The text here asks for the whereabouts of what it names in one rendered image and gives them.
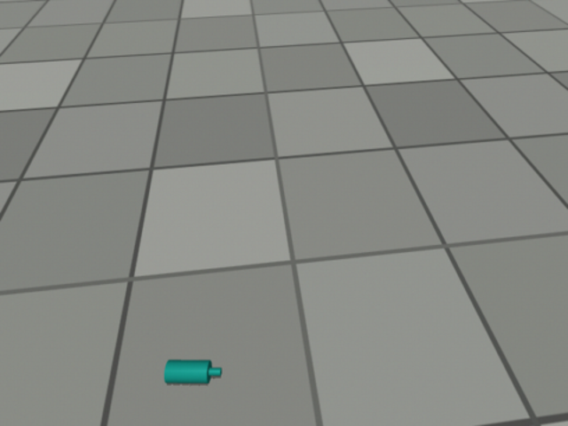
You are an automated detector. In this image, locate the bottle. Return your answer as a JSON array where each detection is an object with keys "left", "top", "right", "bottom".
[{"left": 164, "top": 360, "right": 222, "bottom": 383}]

